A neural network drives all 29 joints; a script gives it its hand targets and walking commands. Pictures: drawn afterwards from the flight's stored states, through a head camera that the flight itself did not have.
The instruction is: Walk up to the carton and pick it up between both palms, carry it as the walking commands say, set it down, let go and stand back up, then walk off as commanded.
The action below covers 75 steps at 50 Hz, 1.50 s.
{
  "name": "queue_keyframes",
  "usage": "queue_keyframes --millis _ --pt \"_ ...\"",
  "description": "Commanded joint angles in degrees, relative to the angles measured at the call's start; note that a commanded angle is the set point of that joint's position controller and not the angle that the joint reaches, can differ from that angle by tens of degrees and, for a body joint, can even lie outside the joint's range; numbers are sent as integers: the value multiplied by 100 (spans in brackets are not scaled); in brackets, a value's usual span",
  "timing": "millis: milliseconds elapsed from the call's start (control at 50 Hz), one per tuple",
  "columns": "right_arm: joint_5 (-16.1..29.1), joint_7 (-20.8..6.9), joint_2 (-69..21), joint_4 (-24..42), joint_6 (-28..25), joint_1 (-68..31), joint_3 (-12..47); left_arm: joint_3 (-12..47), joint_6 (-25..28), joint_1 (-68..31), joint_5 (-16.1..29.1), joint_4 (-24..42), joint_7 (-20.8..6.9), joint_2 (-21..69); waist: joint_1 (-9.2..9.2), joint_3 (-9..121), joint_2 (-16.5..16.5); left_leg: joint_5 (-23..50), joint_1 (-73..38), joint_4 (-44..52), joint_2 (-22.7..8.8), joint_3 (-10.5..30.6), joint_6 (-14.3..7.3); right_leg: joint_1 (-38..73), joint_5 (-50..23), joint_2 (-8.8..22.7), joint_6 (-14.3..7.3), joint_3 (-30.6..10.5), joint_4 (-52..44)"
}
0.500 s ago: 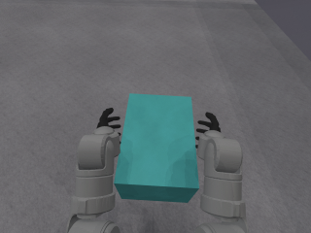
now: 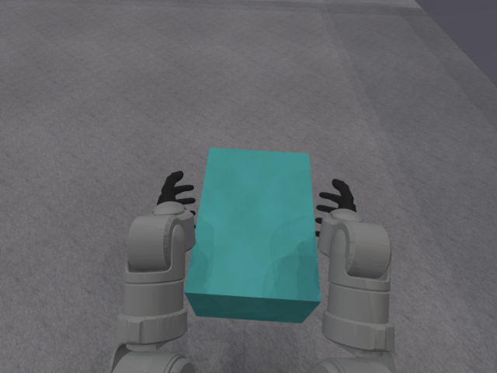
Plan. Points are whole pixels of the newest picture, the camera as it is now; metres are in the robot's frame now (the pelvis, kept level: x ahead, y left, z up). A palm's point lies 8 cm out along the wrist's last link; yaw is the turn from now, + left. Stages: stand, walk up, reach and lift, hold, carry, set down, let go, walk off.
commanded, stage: carry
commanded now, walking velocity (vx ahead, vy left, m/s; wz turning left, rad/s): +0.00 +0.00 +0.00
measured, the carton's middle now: (254, 232) +0.36 +0.00 +0.00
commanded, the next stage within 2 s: none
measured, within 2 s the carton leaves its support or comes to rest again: neither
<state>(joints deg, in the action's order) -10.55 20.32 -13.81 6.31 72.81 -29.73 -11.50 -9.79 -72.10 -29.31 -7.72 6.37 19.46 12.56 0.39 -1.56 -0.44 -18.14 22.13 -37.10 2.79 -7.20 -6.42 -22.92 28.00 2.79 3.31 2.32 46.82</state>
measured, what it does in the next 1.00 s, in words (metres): steps on the spot: right foot, then right foot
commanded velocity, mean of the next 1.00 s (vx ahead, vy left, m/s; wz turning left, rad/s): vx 0.00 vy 0.00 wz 0.00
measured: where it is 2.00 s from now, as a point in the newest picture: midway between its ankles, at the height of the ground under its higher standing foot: outside the picture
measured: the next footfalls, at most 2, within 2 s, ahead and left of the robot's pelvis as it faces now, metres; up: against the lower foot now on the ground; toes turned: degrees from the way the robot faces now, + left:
right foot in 0.04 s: +0.03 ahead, -0.12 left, +0.00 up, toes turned -3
right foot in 0.50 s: +0.00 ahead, -0.11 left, +0.00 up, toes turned +5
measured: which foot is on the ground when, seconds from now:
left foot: down 0.00-1.00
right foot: up 0.00-0.02, down 0.04-0.24, up 0.26-0.48, down 0.50-1.00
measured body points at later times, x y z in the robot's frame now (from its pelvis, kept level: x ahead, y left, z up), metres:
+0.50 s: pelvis -0.04 +0.03 +0.00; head -0.03 +0.03 +0.45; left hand +0.29 +0.16 +0.10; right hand +0.29 -0.11 +0.10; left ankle +0.02 +0.05 -0.72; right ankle -0.04 -0.10 -0.72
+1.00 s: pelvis -0.06 +0.02 +0.00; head -0.07 +0.02 +0.45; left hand +0.26 +0.14 +0.11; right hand +0.25 -0.13 +0.10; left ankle +0.02 +0.05 -0.72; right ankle -0.04 -0.10 -0.72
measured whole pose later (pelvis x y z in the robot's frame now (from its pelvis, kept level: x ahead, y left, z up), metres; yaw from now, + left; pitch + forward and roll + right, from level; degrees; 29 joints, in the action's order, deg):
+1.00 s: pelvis -0.06 +0.02 +0.00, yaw -2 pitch -2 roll -1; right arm -10.5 20.7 -13.5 3.5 72.8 -28.9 -12.4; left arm -10.2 -71.7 -29.3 -7.7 2.3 19.5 12.8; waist 0.3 -0.8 1.6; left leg -11.8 21.1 -33.9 2.2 -9.3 -8.0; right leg -17.3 17.4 -0.3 -0.1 2.3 36.4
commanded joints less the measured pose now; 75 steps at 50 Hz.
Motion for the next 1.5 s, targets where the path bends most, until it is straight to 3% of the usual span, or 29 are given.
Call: queue_keyframes --millis 0,20,40,60,80,120,160,180,280,340,380,480,520,560,600,660,720,740,840,960,980,1060,1120,1140,1180,1280,1340,1400,1480 --pt "2861 -2604 -5600 40 -75 -3738 3516 3518 -5 -3873 2846 169 -2618 5882 -4 3504 768 4750 -2111 597 -1389 1188 15 1035 -1411 261 -239 71 -1725" --pt "2912 -2624 -5692 52 -94 -3965 3529 3404 12 -3645 2746 -83 -2651 5952 41 3642 497 3736 -1409 432 -1276 1154 284 1746 -2417 655 -432 -485 -1833" --pt "2820 -2616 -5723 -177 -62 -3727 3599 3325 24 -3602 2732 -174 -2678 5868 -9 3519 -549 2996 -1015 171 -1072 1004 514 2161 -4337 1267 -632 -971 -1613" --pt "3048 -2674 -5747 308 -76 -3986 3802 3398 77 -3382 2699 -134 -2697 5910 -36 3438 -1363 1490 -849 391 -1016 998 644 1979 -4070 1455 -836 -1166 -1662" --pt "3048 -2643 -5882 114 -18 -4054 3870 3290 67 -3514 2651 -144 -2695 5971 -63 3483 -1510 1363 -725 388 -940 955 553 2205 -4597 1442 -888 -1138 -1588" --pt "3058 -2659 -5773 233 -31 -4083 3897 3474 71 -3786 2804 -94 -2705 6096 -85 3573 -671 2523 -1443 729 -1076 1084 427 1608 -4152 981 -586 -562 -1157" --pt "3085 -2724 -5679 87 -50 -3735 3807 3428 115 -3545 2712 -11 -2674 5870 -104 3667 140 4792 -2479 803 -1602 1571 221 702 -1783 465 -317 -230 -777" --pt "3011 -2736 -5635 -67 -52 -3611 3629 3534 112 -3843 2833 235 -2673 5834 -126 3461 678 4341 -2474 1194 -1929 1841 24 276 -459 192 -250 -119 -719" --pt "2927 -2800 -5675 -294 -18 -3639 3507 3592 47 -3928 2731 -118 -2659 5960 -130 3009 383 3854 -2498 1698 -1843 2037 302 -147 181 -147 -246 -46 -177" --pt "2885 -2760 -5600 -295 -50 -3786 3533 3526 68 -3803 2682 -259 -2663 5979 -167 3101 128 3260 -2481 1649 -1818 1982 -96 -43 26 -47 -340 -165 -525" --pt "2898 -2829 -5488 -445 -43 -3756 3389 3406 13 -3800 2668 -431 -2685 5828 -126 2868 612 2958 -2294 1807 -1838 2015 126 -210 -36 -99 -319 -151 -386" --pt "2837 -2755 -5631 -351 -128 -3764 3510 3401 74 -3786 2736 -358 -2731 5958 -50 3164 150 2368 -1774 1603 -1609 1720 -84 1055 -968 48 -494 -190 -1791" --pt "2991 -2796 -5826 -199 -131 -4108 3703 3419 140 -4012 2781 -195 -2774 5972 -44 2921 -721 1826 -1274 1325 -1128 1198 278 1383 -1707 363 -607 -591 -1889" --pt "3079 -2876 -5717 -396 -87 -4107 3599 3370 113 -3997 2728 -356 -2750 5952 -82 2780 337 592 -1420 2043 -1281 1544 364 749 -408 102 -608 -420 -1446" --pt "2930 -2860 -5695 -695 -54 -3924 3407 3279 82 -3986 2636 -479 -2718 5947 -101 2925 615 1649 -1870 1992 -1704 2008 106 492 -648 24 -443 -272 -1259" --pt "2947 -2812 -5671 -253 -89 -4214 3575 3264 53 -3779 2688 -710 -2770 6055 -76 2641 -202 102 -1262 2206 -1590 1813 77 641 -525 -56 -581 -272 -1569" --pt "2892 -2848 -5852 -776 -26 -3900 3435 3285 44 -3960 2642 -661 -2766 6027 -57 2507 617 -1330 -913 2562 -1366 1700 139 828 -668 -89 -653 -194 -1492" --pt "2909 -2862 -5807 -500 -51 -3889 3540 3378 60 -3908 2710 -663 -2770 6126 -39 2395 20 -317 -1010 2280 -1322 1472 225 616 -873 87 -614 -329 -1727" --pt "2933 -2856 -5634 -383 -84 -3921 3537 3390 32 -3742 2677 -734 -2767 5916 -86 2808 199 738 -1754 2353 -1762 1978 238 270 -554 -90 -446 -302 -1216" --pt "2999 -2815 -5726 -279 -91 -4044 3630 3304 40 -3820 2687 -668 -2778 5945 -65 3003 -242 1031 -1767 2077 -1643 1797 163 366 -803 -8 -594 -456 -1365" --pt "3003 -2851 -5795 -527 -81 -3767 3559 3467 89 -3960 2747 -307 -2759 5886 -69 2964 352 559 -1575 2101 -1577 1777 55 539 -755 32 -539 -442 -1330" --pt "2985 -2832 -5791 -449 -114 -3785 3688 3237 73 -3673 2668 -681 -2826 5795 -25 2514 -571 329 -933 1724 -1280 1369 98 933 -1182 231 -703 -636 -1979" --pt "2952 -2838 -5845 -535 -109 -3599 3627 3355 41 -3479 2639 -895 -2809 6051 -70 2901 100 1337 -1444 1579 -1107 1344 234 637 -1459 250 -671 -696 -1575" --pt "2937 -2851 -5858 -399 -118 -3529 3712 3369 83 -3598 2712 -683 -2804 6026 -29 2879 -355 1005 -1434 1519 -1183 1363 142 638 -1216 227 -623 -604 -1709" --pt "3130 -2898 -5870 -257 -130 -3866 3799 3444 116 -3857 2742 -357 -2805 5907 -61 2825 117 1232 -1501 1657 -1331 1452 19 488 -1286 133 -574 -595 -1536" --pt "3050 -2863 -5865 -343 -132 -3945 3714 3391 148 -4113 2765 -356 -2787 5870 -43 2804 -483 258 -991 1518 -1091 1399 173 826 -1211 401 -834 -883 -1909" --pt "3038 -2855 -5894 -855 -67 -3463 3633 3309 86 -4004 2663 -445 -2742 5728 -77 2750 337 1184 -1449 1873 -1473 1932 -68 473 -836 107 -644 -656 -1375" --pt "3221 -2848 -5924 -355 -125 -3847 3790 3357 133 -3850 2721 -362 -2756 5719 -57 2913 -271 1168 -1595 1769 -1609 1740 -131 566 -805 -42 -600 -451 -1423" --pt "3060 -2827 -5804 -231 -173 -3829 3702 3336 141 -3682 2680 -616 -2785 5959 -57 2879 -2 1155 -1545 1764 -1387 1605 -11 543 -1081 124 -636 -580 -1464"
